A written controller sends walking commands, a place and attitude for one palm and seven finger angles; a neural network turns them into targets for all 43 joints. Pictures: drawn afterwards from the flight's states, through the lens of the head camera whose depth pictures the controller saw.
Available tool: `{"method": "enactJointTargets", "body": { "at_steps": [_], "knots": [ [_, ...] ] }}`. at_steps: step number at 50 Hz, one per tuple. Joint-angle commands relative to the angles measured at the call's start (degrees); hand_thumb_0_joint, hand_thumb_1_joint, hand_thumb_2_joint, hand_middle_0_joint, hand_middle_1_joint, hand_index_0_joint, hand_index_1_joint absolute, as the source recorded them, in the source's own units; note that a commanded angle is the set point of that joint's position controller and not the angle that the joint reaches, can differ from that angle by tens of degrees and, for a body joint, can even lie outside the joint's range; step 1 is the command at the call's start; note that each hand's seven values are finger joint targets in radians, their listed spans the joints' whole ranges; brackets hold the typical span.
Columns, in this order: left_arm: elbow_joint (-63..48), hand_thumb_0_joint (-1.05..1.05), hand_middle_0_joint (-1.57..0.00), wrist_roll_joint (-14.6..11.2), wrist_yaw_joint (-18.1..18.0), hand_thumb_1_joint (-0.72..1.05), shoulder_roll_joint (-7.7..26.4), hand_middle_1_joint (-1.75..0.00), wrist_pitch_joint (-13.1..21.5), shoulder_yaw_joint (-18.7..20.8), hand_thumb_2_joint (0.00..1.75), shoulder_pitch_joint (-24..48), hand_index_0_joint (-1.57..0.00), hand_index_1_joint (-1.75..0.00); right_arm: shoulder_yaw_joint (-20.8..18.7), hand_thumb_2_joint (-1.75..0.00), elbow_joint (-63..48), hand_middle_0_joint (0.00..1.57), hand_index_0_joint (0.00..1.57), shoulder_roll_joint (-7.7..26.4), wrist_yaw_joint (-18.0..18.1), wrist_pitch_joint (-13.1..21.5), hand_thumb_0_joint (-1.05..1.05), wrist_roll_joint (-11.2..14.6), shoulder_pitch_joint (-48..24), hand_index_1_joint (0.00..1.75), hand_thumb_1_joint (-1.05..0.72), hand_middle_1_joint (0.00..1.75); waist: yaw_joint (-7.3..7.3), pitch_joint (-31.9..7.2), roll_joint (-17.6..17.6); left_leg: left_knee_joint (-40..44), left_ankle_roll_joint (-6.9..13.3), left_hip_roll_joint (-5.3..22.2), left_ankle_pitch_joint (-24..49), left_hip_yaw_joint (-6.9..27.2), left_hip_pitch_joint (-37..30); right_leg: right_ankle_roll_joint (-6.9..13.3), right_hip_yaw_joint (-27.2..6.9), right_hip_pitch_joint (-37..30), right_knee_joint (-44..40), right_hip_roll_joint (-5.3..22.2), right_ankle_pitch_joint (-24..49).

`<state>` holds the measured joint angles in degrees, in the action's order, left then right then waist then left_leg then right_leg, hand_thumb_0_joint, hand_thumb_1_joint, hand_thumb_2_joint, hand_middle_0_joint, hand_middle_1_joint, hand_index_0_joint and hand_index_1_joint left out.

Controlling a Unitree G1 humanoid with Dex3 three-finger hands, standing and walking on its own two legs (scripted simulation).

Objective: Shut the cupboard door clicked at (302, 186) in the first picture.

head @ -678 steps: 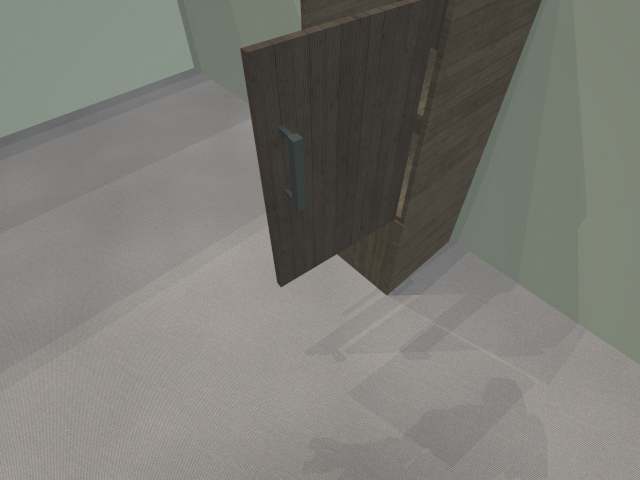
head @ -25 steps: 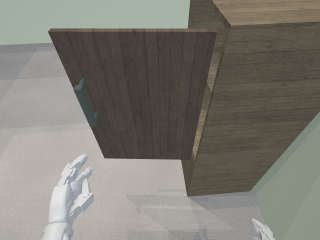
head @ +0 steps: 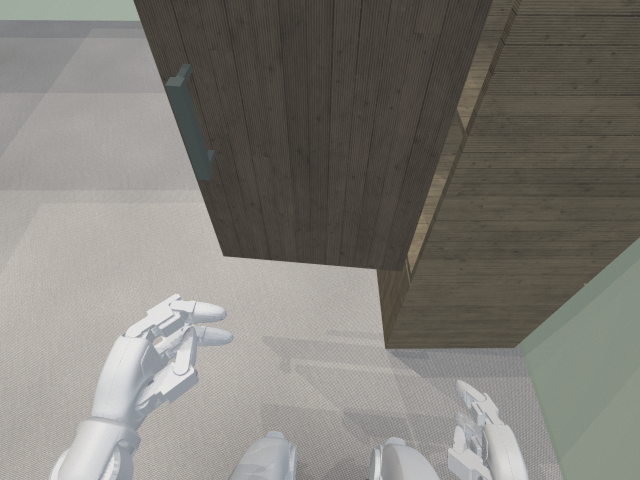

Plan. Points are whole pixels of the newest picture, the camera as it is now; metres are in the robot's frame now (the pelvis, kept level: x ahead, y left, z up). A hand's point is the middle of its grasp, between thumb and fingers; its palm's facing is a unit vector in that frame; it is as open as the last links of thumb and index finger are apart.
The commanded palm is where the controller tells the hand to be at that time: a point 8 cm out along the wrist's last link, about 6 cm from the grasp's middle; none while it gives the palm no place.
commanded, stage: raise the hand and make a fist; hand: left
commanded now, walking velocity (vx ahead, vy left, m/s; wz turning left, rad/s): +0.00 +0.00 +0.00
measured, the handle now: (195, 126) +0.55 +0.22 +0.12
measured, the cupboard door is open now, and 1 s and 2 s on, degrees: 84 84 84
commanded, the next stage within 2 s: bring the fist close to the handle in 1.20 s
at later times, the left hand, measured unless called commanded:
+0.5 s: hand (155, 333) +0.25 +0.19 +0.10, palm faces -0.01 -1.00 -0.04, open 3.1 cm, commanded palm +0.22 +0.25 +0.10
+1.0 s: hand (152, 309) +0.26 +0.19 +0.12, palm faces -0.03 -1.00 -0.04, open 3.1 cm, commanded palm +0.24 +0.24 +0.12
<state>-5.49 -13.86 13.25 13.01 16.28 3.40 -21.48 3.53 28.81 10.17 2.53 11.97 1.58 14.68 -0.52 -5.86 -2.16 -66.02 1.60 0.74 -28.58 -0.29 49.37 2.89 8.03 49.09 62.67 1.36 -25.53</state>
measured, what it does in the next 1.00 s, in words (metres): stands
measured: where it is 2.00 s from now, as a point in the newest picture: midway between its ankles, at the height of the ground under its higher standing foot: outside the picture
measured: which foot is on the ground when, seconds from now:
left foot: down 0.00-1.00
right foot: down 0.00-1.00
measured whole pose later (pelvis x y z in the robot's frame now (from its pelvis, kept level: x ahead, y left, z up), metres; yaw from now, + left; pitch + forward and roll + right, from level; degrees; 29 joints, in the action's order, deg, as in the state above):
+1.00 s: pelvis +0.04 +0.01 +0.04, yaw +0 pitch +8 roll -1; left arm -4.0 -17.3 15.8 14.5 14.4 9.7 -19.7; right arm 1.7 30.1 15.1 3.1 12.8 1.9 16.7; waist -0.5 -4.7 -2.2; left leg -51.4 1.9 -0.2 -25.7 -1.4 33.5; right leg 1.8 6.6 34.0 49.2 1.2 -23.0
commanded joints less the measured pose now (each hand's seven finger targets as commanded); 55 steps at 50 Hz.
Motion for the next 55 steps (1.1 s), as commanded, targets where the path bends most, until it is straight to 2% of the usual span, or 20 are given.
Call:
{"method": "enactJointTargets", "body": {
  "at_steps": [1,2,5,8,10,12,18,22,26,27,32,35,37,39,42,45,46,47,48,55],
  "knots": [
    [-13.4,0.00,-0.86,-1.9,-3.9,0.90,5.2,-1.02,3.9,7.6,0.90,-1.6,-0.86,-1.02,-4.8,-0.90,-10.7,0.20,0.20,9.0,1.3,3.7,0.00,-0.2,-4.1,0.30,-0.90,0.30,-0.83,-10.8,3.0,14.5,-0.2,-1.2,5.2,3.2,-4.6,-1.6,-7.4,-14.1,-14.7,-0.9,-4.6],
    [-12.9,0.00,-0.88,-1.8,-4.2,0.90,6.0,-1.04,5.1,8.2,0.90,-1.0,-0.88,-1.04,-4.7,-0.90,-10.3,0.20,0.20,9.2,1.3,4.0,0.00,-0.4,-4.4,0.30,-0.90,0.30,-0.77,-10.0,3.9,14.4,-0.1,-1.1,5.7,3.4,-4.1,-1.4,-6.9,-13.8,-14.1,-1.1,-4.1],
    [-11.0,0.00,-0.93,-1.5,-2.7,0.90,4.1,-1.10,8.2,5.4,0.90,-1.8,-0.93,-1.10,-5.0,-0.90,-9.4,0.20,0.20,10.1,0.9,4.8,0.00,-0.5,-3.1,0.30,-0.90,0.30,0.34,-8.3,2.5,14.7,-0.4,-1.1,5.1,3.4,-4.8,-1.4,-6.4,-11.3,-13.6,-1.0,-3.6],
    [-12.8,0.00,-0.99,-1.2,-1.2,0.90,5.0,-1.16,9.2,4.3,0.90,-1.2,-0.99,-1.16,-5.4,-0.90,-9.6,0.20,0.20,11.1,0.9,5.6,0.00,-0.4,-2.2,0.30,-0.90,0.30,0.57,-9.9,0.6,15.8,-0.2,-1.0,6.2,3.7,-7.4,-1.1,-5.6,-11.8,-13.0,-1.1,-0.9],
    [-13.3,0.00,-1.02,-1.4,-0.9,0.90,5.1,-1.20,8.6,4.7,0.90,-2.4,-1.02,-1.20,-5.6,-0.90,-9.9,0.20,0.20,11.3,0.9,5.4,0.00,-0.2,-1.6,0.30,-0.90,0.30,0.51,-10.1,0.8,16.5,-0.3,-0.9,7.9,3.8,-9.1,-1.1,-4.9,-12.4,-13.0,-1.3,1.7],
    [-14.5,0.00,-1.06,-1.4,-1.4,0.90,7.0,-1.24,7.9,6.9,0.90,-2.2,-1.06,-1.24,-5.7,-0.90,-9.8,0.20,0.20,11.3,1.0,5.0,0.00,-0.3,-1.4,0.30,-0.90,0.30,-0.17,-11.5,0.4,17.1,-0.4,-1.0,10.2,3.9,-10.2,-1.0,-4.5,-14.3,-12.7,-1.6,4.2],
    [-16.7,0.00,-1.17,-0.8,-3.1,0.90,5.6,-1.36,6.5,6.1,0.90,-2.4,-1.17,-1.36,-5.5,-0.90,-10.3,0.20,0.20,10.9,0.8,3.4,0.00,-0.4,-0.5,0.30,-0.90,0.30,0.07,-10.6,-2.3,18.6,-1.4,-0.4,17.6,4.3,-14.8,-1.0,-2.9,-14.9,-12.1,-2.0,10.9],
    [-14.6,0.00,-1.24,-0.8,-2.0,0.90,5.8,-1.44,4.7,6.3,0.90,-1.8,-1.24,-1.44,-5.4,-0.90,-10.5,0.20,0.20,11.2,0.6,2.4,0.00,-0.3,-0.2,0.30,-0.90,0.30,0.59,-9.2,-0.2,19.2,-1.5,-0.2,18.3,4.3,-15.6,-1.0,-2.9,-15.9,-13.4,-2.4,12.3],
    [-15.1,0.00,-1.30,-1.2,-0.6,0.90,6.2,-1.50,3.6,6.5,0.90,1.0,-1.30,-1.50,-4.9,-0.90,-10.9,0.20,0.20,11.1,0.8,2.1,0.00,0.1,-0.4,0.30,-0.90,0.30,0.70,-9.0,-1.1,20.1,-1.7,-0.3,17.1,4.2,-16.6,-1.1,-3.1,-16.8,-14.6,-2.3,12.1],
    [-14.8,0.00,-1.30,-1.4,-0.5,0.90,7.5,-1.50,3.2,7.7,0.90,2.0,-1.30,-1.50,-4.7,-0.90,-10.7,0.20,0.20,11.2,0.9,2.0,0.00,0.0,-0.6,0.30,-0.90,0.30,0.52,-8.5,-1.5,20.2,-1.5,-0.4,17.2,4.2,-16.4,-0.9,-3.3,-17.5,-14.9,-2.4,12.5],
    [-14.7,0.00,-1.30,-2.8,0.4,0.90,8.6,-1.50,2.5,9.8,0.90,3.6,-1.30,-1.50,-4.2,-0.90,-9.9,0.20,0.20,11.0,1.0,2.5,0.00,0.0,-0.9,0.30,-0.90,0.30,0.09,-10.1,-1.6,20.7,-1.5,-0.6,19.8,3.8,-18.2,-0.9,-3.7,-20.5,-16.2,-2.2,15.8],
    [-13.1,0.00,-1.30,-3.7,1.5,0.90,7.8,-1.50,2.0,9.7,0.90,4.4,-1.30,-1.50,-4.2,-0.90,-9.3,0.20,0.20,11.0,1.1,2.8,0.00,0.3,-1.2,0.30,-0.90,0.30,0.37,-8.9,-0.1,21.4,-1.5,-0.7,18.2,3.4,-17.9,-1.2,-3.8,-21.1,-17.4,-2.1,15.1],
    [-12.1,0.00,-1.30,-4.0,2.2,0.90,8.7,-1.50,1.5,10.4,0.90,5.4,-1.30,-1.50,-4.1,-0.90,-9.0,0.20,0.20,11.2,1.2,2.9,0.00,0.4,-1.6,0.30,-0.90,0.30,0.14,-8.7,0.5,21.7,-1.2,-0.8,18.3,3.3,-17.7,-1.1,-4.4,-22.5,-18.2,-2.0,15.3],
    [-12.3,0.00,-1.30,-4.1,2.6,0.90,9.1,-1.50,1.2,10.8,0.90,6.2,-1.30,-1.50,-4.1,-0.90,-8.7,0.20,0.20,11.3,1.3,3.3,0.00,0.5,-1.5,0.30,-0.90,0.30,-0.14,-9.5,-1.3,22.3,-1.3,-0.9,18.6,3.1,-18.6,-1.1,-4.5,-23.1,-18.6,-1.7,15.5],
    [-9.9,0.00,-1.30,-4.5,2.7,0.90,8.8,-1.50,0.6,11.1,0.90,5.3,-1.30,-1.50,-4.1,-0.90,-8.3,0.20,0.20,11.3,1.3,3.6,0.00,0.6,-1.9,0.30,-0.90,0.30,-0.35,-7.5,1.1,22.9,-1.1,-1.0,17.7,3.1,-18.0,-1.2,-4.6,-23.6,-19.7,-1.7,14.7],
    [-9.5,0.00,-1.30,-4.8,2.9,0.90,7.9,-1.50,1.2,10.7,0.90,5.2,-1.30,-1.50,-4.4,-0.90,-8.3,0.20,0.20,11.3,1.3,4.0,0.00,0.7,-2.0,0.30,-0.90,0.30,-0.28,-7.2,1.9,23.1,-1.0,-1.3,15.6,2.5,-17.4,-1.5,-5.5,-23.5,-20.7,-1.2,12.2],
    [-10.3,0.00,-1.30,-4.6,2.7,0.90,8.1,-1.50,1.6,10.6,0.90,5.6,-1.30,-1.50,-4.3,-0.90,-8.2,0.20,0.20,11.3,1.2,4.2,0.00,0.7,-2.2,0.30,-0.90,0.30,-0.41,-7.2,0.4,23.3,-1.0,-1.3,15.7,2.5,-17.8,-1.3,-5.4,-23.4,-20.5,-1.2,12.3],
    [-10.5,0.00,-1.30,-4.3,2.4,0.90,9.9,-1.50,1.9,11.7,0.90,6.1,-1.30,-1.50,-4.4,-0.90,-8.1,0.20,0.20,11.5,1.2,4.2,0.00,0.5,-2.1,0.30,-0.90,0.30,-0.72,-7.4,0.3,23.1,-0.9,-1.3,16.2,2.6,-17.5,-1.1,-5.6,-24.2,-20.3,-1.3,12.7],
    [-11.2,0.00,-1.30,-4.3,2.3,0.90,9.1,-1.50,2.3,11.4,0.90,6.1,-1.30,-1.50,-4.5,-0.90,-8.2,0.20,0.20,11.3,1.1,4.3,0.00,0.5,-2.0,0.30,-0.90,0.30,-0.62,-9.2,0.8,23.1,-0.8,-1.4,16.7,2.4,-18.1,-1.3,-5.6,-24.6,-20.3,-1.1,13.4],
    [-10.2,0.00,-1.30,-3.8,1.6,0.90,8.4,-1.50,4.3,10.5,0.90,5.9,-1.30,-1.50,-4.7,-0.90,-7.4,0.20,0.20,11.2,1.0,4.7,0.00,0.7,-2.1,0.30,-0.90,0.30,0.00,-7.1,0.2,23.1,-0.7,-1.4,14.0,1.9,-17.6,-1.5,-6.1,-22.7,-21.0,-1.0,10.2]
  ]
}}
